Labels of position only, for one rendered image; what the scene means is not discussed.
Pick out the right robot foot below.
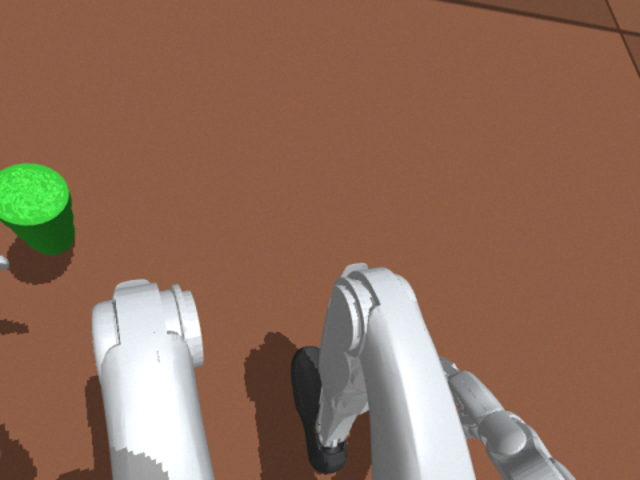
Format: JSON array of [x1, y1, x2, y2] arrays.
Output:
[[291, 346, 347, 474]]

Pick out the cup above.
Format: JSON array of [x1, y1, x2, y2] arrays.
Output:
[[0, 163, 75, 255]]

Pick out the right robot arm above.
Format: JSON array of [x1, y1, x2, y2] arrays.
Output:
[[477, 411, 576, 480]]

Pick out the right robot hand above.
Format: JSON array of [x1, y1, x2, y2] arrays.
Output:
[[439, 356, 505, 441]]

